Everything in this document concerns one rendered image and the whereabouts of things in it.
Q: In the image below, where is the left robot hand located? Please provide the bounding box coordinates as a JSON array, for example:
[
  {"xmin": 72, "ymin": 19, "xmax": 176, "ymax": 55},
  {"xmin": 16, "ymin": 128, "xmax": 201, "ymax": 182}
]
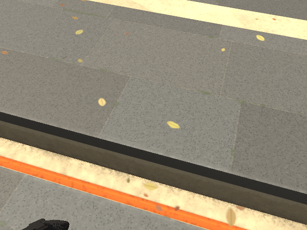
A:
[{"xmin": 22, "ymin": 218, "xmax": 69, "ymax": 230}]

